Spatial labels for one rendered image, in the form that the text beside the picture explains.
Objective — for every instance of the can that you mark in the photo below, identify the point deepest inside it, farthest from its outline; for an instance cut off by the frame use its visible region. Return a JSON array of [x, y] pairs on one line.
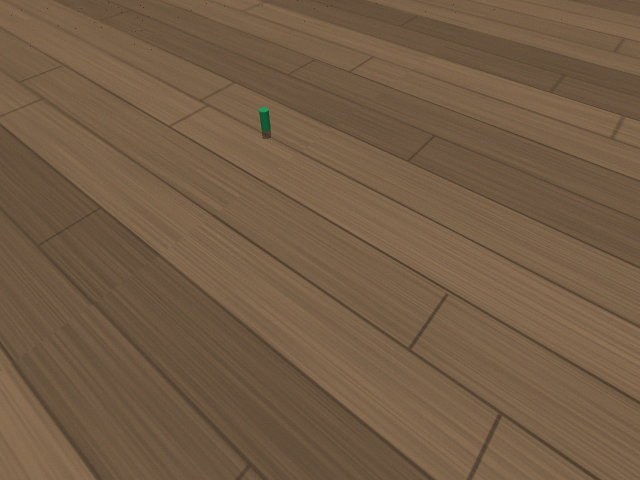
[[264, 118]]

